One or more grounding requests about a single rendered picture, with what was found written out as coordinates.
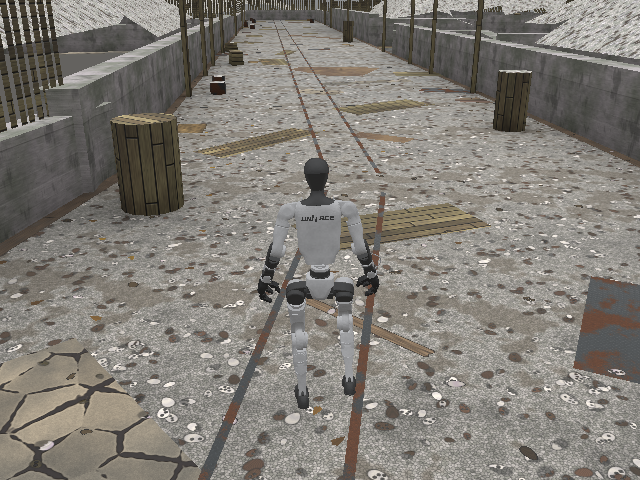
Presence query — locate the robot right forearm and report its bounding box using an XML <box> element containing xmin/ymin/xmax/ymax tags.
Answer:
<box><xmin>357</xmin><ymin>239</ymin><xmax>377</xmax><ymax>279</ymax></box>

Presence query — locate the left robot upper arm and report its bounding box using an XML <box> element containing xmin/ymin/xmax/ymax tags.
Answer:
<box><xmin>270</xmin><ymin>202</ymin><xmax>297</xmax><ymax>258</ymax></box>

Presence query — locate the robot left hand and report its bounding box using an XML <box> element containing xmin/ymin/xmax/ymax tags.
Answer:
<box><xmin>257</xmin><ymin>279</ymin><xmax>280</xmax><ymax>303</ymax></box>

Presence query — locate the robot left forearm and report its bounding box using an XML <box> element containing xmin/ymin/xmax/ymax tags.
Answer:
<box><xmin>260</xmin><ymin>242</ymin><xmax>280</xmax><ymax>283</ymax></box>

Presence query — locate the robot head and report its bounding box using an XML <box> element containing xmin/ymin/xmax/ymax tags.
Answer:
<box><xmin>300</xmin><ymin>158</ymin><xmax>335</xmax><ymax>206</ymax></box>

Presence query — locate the right robot upper arm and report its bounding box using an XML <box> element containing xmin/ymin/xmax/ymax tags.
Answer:
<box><xmin>338</xmin><ymin>200</ymin><xmax>367</xmax><ymax>255</ymax></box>

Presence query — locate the robot right hand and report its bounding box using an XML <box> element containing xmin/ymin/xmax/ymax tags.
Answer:
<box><xmin>356</xmin><ymin>275</ymin><xmax>380</xmax><ymax>296</ymax></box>

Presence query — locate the left robot thigh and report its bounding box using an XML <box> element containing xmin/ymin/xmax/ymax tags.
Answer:
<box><xmin>286</xmin><ymin>279</ymin><xmax>308</xmax><ymax>350</ymax></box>

